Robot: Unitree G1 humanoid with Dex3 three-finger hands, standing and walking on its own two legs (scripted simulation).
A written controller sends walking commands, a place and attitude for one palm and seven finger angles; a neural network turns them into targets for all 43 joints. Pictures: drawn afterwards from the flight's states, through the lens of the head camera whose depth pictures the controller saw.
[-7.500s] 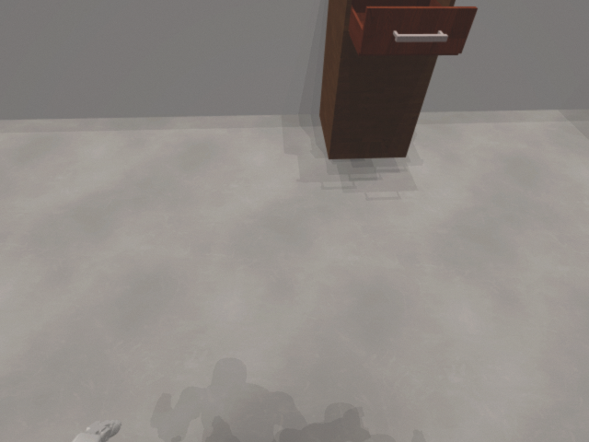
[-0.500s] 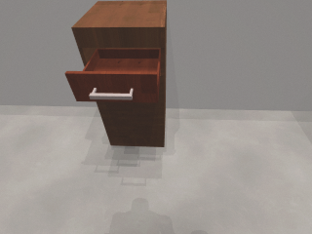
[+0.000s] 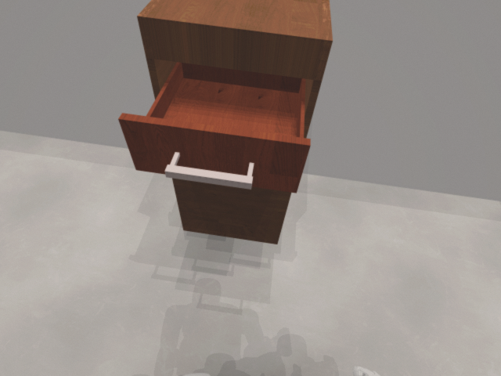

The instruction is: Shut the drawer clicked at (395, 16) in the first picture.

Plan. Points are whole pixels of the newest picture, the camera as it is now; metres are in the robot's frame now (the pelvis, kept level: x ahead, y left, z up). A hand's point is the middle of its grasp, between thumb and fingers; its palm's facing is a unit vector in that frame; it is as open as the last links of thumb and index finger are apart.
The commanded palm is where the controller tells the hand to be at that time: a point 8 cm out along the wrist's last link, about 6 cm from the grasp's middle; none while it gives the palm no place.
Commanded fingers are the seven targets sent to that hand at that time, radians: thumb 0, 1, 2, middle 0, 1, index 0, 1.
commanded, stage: take the last steps up to it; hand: left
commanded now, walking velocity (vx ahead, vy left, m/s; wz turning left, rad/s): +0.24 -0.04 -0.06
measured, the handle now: (211, 169) +0.50 +0.14 -0.01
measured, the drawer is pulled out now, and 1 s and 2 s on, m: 0.23 0.23 0.23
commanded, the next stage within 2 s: come to a stop and stand still in 0.26 s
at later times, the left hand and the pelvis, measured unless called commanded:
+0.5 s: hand (200, 306) +0.26 +0.13 -0.16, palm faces -0.07 -0.98 -0.21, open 7.3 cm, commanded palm none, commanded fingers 0.00 0.90 0.90 -0.20 -0.30 -0.20 -0.30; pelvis +0.14 -0.04 +0.00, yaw -1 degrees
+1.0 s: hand out of the picture +0.12 +0.21 -0.17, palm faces +0.08 -0.98 -0.21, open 7.3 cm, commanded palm none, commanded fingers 0.00 0.90 0.90 -0.20 -0.30 -0.20 -0.30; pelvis +0.09 +0.01 +0.01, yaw +0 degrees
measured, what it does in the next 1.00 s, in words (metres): steps on the spot: right foot, then left foot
